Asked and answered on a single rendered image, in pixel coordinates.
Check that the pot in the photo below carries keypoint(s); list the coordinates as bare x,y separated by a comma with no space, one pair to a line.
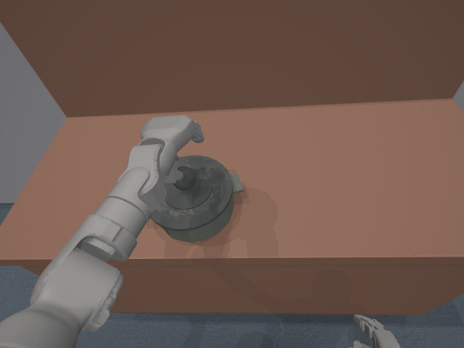
215,226

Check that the right robot hand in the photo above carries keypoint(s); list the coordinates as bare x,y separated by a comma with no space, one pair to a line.
373,329

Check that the left robot upper arm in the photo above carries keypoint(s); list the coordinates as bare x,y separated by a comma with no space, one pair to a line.
78,297

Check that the lid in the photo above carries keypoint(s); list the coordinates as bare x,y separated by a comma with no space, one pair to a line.
185,210

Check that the table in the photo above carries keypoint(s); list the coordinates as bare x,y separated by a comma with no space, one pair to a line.
338,116

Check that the knob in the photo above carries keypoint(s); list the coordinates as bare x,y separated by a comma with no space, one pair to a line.
188,180

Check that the left robot hand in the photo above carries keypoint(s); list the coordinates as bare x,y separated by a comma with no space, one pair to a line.
179,129

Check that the robot left forearm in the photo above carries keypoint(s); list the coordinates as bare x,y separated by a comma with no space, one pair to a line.
111,232

